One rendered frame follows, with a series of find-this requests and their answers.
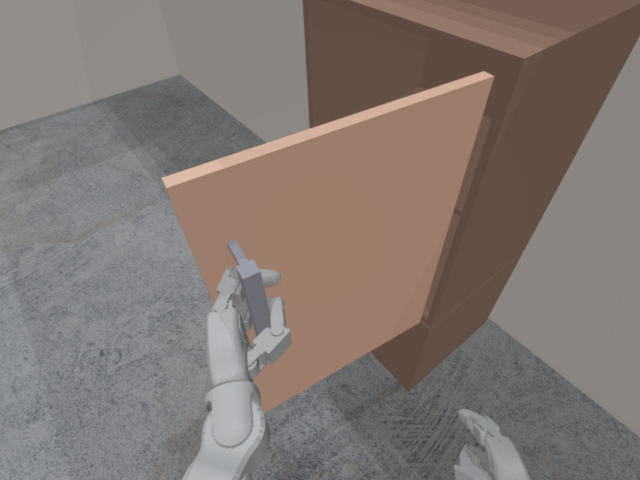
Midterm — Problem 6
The left robot hand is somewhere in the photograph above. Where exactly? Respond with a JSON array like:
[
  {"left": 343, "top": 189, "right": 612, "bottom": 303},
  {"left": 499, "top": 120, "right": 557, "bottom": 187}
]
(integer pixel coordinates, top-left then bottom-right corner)
[{"left": 205, "top": 267, "right": 292, "bottom": 389}]

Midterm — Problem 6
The robot left forearm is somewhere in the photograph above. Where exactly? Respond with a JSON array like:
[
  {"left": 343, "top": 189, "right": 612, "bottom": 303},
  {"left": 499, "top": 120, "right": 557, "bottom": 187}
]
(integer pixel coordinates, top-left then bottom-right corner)
[{"left": 182, "top": 380, "right": 270, "bottom": 480}]

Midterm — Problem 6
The handle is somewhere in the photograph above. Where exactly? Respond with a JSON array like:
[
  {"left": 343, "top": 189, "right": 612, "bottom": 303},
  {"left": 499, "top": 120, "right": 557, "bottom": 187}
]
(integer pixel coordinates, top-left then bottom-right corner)
[{"left": 227, "top": 240, "right": 271, "bottom": 337}]

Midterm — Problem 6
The right robot hand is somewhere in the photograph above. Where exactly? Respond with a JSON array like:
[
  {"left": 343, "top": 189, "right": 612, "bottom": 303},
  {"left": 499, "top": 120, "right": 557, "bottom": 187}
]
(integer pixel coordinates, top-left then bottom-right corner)
[{"left": 454, "top": 409, "right": 530, "bottom": 480}]

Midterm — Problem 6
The cupboard door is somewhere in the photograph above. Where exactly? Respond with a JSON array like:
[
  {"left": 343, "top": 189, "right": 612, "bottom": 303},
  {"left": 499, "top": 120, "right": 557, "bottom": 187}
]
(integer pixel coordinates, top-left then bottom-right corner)
[{"left": 162, "top": 71, "right": 494, "bottom": 413}]

